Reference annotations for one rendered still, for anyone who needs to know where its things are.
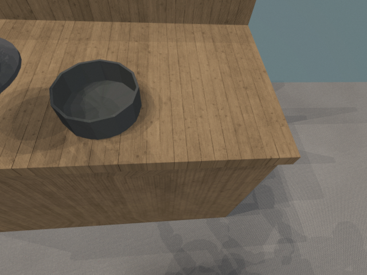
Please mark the lid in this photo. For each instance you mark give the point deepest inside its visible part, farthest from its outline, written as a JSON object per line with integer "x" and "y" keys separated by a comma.
{"x": 10, "y": 63}

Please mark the table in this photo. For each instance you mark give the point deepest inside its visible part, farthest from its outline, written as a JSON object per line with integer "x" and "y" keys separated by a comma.
{"x": 210, "y": 127}

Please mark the pot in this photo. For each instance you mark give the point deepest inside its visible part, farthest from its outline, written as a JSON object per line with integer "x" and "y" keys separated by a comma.
{"x": 96, "y": 99}

